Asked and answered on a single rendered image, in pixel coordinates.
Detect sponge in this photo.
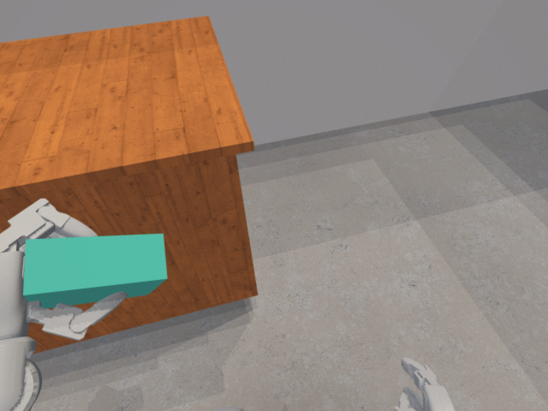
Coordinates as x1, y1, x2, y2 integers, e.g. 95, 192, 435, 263
23, 234, 168, 309

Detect robot left forearm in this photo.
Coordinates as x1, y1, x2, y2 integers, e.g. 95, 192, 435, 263
0, 337, 42, 411

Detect robot left hand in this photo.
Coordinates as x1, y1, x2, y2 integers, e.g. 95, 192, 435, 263
0, 199, 128, 341

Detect table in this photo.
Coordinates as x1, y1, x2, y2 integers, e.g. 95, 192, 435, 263
0, 15, 258, 354

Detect robot right hand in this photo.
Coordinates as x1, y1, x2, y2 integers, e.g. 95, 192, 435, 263
395, 357, 456, 411

